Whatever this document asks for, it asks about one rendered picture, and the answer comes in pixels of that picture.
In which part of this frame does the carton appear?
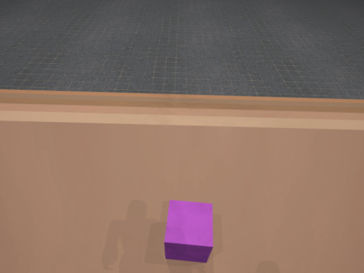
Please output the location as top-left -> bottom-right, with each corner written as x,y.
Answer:
164,200 -> 213,263

